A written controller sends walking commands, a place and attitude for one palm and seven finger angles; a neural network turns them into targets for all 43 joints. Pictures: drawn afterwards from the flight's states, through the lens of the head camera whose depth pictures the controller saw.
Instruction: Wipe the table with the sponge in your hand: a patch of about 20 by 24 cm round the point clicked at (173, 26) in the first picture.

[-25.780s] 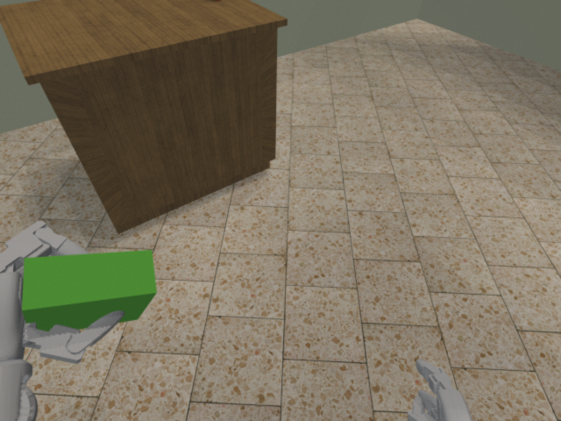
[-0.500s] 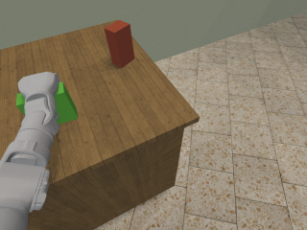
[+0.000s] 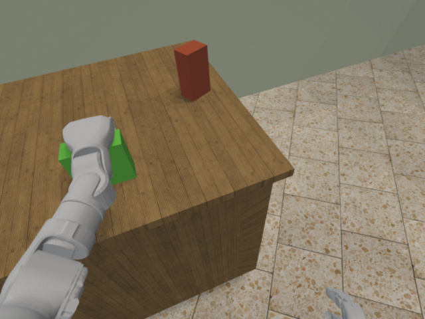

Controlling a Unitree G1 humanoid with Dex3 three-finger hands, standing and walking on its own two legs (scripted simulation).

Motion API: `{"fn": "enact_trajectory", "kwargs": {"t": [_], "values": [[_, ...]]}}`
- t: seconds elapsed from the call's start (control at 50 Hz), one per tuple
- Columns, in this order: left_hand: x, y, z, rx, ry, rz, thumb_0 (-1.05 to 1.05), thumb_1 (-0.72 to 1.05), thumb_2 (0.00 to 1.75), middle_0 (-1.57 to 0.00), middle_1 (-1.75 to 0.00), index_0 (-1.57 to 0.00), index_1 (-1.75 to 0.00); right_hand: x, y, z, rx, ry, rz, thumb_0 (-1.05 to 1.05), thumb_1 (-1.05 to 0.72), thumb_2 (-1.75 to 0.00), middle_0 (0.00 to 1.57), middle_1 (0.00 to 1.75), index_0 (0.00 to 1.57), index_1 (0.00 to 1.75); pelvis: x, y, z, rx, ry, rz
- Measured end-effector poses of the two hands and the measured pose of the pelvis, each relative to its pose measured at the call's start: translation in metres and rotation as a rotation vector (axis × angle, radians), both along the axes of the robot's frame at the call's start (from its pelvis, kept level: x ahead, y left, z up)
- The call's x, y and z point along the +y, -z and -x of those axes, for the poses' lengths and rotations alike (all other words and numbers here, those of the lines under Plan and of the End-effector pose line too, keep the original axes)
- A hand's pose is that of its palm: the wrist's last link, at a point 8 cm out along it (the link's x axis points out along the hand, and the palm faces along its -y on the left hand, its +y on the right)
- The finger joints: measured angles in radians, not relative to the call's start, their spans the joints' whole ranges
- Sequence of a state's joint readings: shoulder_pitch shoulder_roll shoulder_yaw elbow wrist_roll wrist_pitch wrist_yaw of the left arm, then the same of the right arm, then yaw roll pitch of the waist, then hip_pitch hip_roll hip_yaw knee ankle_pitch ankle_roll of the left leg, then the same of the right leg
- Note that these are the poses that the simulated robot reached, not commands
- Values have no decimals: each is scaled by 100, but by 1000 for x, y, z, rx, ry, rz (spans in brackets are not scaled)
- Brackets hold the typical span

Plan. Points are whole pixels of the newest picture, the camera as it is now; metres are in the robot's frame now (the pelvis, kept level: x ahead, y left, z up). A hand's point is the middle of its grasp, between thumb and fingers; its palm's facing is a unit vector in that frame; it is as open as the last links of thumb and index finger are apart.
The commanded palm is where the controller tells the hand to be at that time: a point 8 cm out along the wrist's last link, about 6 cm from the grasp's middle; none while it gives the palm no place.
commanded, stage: wipe back along the middle lane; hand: left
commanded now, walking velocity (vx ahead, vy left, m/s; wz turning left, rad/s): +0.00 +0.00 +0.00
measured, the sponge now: (103, 167) +0.40 +0.27 +0.07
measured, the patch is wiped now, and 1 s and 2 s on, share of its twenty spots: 0.60 0.85 0.95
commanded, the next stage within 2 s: slide across to the third lane in 0.52 s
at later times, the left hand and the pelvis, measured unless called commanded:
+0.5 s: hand (105, 170) +0.36 +0.24 +0.10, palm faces +0.00 +0.01 -1.00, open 9.4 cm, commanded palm +0.32 +0.22 +0.13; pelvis +0.00 -0.01 +0.00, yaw +0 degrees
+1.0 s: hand (126, 173) +0.35 +0.19 +0.11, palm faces +0.00 -0.03 -1.00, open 9.4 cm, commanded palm +0.33 +0.18 +0.16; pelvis -0.01 -0.02 +0.00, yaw +1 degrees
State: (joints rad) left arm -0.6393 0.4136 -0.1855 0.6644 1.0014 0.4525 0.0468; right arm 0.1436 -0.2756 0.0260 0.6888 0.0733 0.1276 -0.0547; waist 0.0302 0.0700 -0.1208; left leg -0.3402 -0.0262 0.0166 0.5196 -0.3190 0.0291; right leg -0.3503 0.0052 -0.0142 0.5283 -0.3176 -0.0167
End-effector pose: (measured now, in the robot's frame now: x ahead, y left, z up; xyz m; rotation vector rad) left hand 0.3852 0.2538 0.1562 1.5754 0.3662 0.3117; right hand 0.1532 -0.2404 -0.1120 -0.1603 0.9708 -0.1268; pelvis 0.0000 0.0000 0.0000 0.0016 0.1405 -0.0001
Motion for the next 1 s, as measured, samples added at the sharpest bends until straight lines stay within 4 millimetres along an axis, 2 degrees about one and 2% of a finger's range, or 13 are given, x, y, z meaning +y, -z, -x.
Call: {"fn": "enact_trajectory", "kwargs": {"t": [0.26, 0.68, 0.84, 1.0], "values": [[-14, 0, 25, -36, 5, 5, 1, -45, 110, -76, -144, -77, -149, -3, 1, -1, -13, -13, -14, 1, -90, -90, 20, 30, 20, 29, -4, -1, 3, -30, 6, -5], [-36, 1, 63, -67, 7, 27, 3, -45, 110, -75, -146, -77, -149, 0, -17, -44, -153, -76, -44, 1, -90, -90, 20, 30, 20, 29, -16, -1, 4, -69, 5, -12], [-46, -1, 62, -37, 0, 33, 3, -45, 110, -76, -144, -78, -147, 5, -17, -51, -161, -103, -43, 1, -90, -90, 20, 30, 20, 29, -19, -1, 7, -82, -11, -16], [-68, -4, 56, -42, 63, 59, 1, -47, 109, -78, -142, -80, -144, 12, -15, -46, -158, -113, -62, 1, -90, -90, 20, 30, 20, 29, -20, -1, 11, -88, -12, -19]]}}
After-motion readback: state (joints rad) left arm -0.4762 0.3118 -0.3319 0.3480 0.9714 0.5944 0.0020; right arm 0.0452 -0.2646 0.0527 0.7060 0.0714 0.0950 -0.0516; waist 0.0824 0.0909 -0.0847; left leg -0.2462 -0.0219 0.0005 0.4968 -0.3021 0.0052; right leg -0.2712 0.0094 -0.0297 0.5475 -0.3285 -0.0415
